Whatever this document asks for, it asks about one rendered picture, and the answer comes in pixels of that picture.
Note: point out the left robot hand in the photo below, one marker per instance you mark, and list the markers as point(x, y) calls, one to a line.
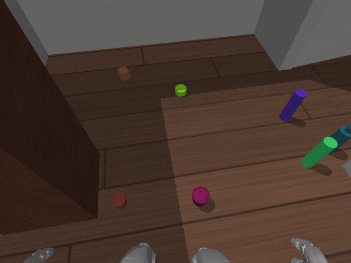
point(40, 256)

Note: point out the right robot hand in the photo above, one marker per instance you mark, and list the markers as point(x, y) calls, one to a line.
point(312, 254)

